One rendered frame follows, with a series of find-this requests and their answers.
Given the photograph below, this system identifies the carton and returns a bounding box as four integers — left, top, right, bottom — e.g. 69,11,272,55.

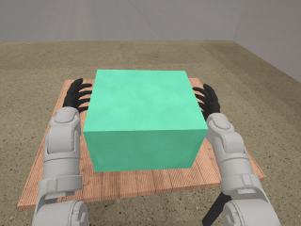
83,69,209,172

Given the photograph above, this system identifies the robot right hand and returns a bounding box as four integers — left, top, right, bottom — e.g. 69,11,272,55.
192,84,221,121

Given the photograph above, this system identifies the table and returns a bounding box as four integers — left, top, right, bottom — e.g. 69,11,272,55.
17,78,266,226

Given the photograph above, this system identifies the left robot forearm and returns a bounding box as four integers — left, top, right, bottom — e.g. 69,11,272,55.
31,106,83,226

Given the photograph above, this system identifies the right robot forearm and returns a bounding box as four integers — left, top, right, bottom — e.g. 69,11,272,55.
205,112,281,226

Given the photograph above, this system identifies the robot left hand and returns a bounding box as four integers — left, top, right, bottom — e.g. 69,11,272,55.
62,78,92,113

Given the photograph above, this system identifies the robot right upper arm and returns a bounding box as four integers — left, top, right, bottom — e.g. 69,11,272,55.
223,199,279,226

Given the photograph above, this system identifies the robot left upper arm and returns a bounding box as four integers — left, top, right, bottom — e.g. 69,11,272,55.
33,200,89,226

